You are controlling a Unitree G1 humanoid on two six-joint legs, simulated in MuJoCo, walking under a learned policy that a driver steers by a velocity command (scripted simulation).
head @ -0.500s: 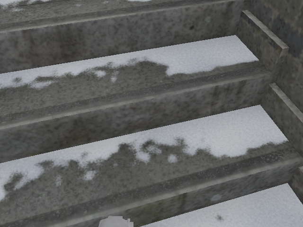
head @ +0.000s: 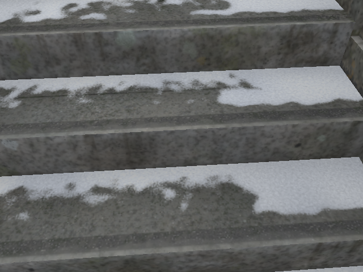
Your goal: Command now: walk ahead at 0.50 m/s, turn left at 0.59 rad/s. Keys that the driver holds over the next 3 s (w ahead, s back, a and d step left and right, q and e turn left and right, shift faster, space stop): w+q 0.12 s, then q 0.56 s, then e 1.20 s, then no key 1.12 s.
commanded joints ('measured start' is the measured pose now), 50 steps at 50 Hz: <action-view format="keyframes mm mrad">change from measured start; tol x32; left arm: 1 -253 -6 -38 -159 -4 -13 32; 5 -463 -69 -61 -304 -17 17 6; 10 429 270 63 -70 13 4 13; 17 -10 -155 -3 76 -33 -64 82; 50 149 60 76 -240 -36 -23 23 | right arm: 1 14 -52 -1 -25 -35 -39 -18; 22 -549 -107 -38 -382 92 27 55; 50 -411 -320 -189 -463 76 -1 -85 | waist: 1 -14 89 110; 7 196 165 -3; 10 246 -380 -440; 12 149 -209 31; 50 10 106 -5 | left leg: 1 79 265 -331 -290 175 165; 5 -541 291 -338 -623 178 206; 8 -52 223 -174 -121 1403 87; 10 -479 -34 -256 891 220 27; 13 -634 87 -154 1278 422 82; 25 -532 268 22 976 410 50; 34 -343 257 121 90 -6 -87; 38 166 178 141 -272 474 43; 39 431 301 13 -139 1006 167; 50 344 350 6 -189 817 185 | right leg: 1 -222 -10 2 83 -306 -12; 4 376 -50 -192 -633 -294 66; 7 787 107 -236 -657 34 146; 9 1387 -174 407 -1140 466 -134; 10 1335 -385 962 -1484 199 -207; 12 890 -321 678 -1533 -252 -128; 20 856 -183 -182 -1641 288 6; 33 1371 -415 -263 -1653 886 -150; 40 962 -30 -363 -1450 -46 237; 50 871 -26 -245 -1328 74 189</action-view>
